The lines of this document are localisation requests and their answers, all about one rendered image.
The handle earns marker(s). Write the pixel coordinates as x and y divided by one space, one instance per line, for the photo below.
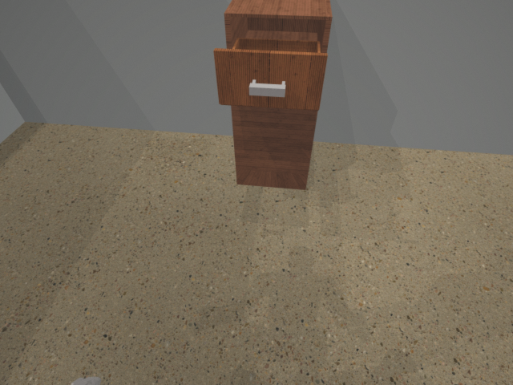
264 89

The drawer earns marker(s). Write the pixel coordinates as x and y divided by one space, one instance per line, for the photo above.
299 63

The cabinet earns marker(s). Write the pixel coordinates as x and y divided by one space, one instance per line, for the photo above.
273 145

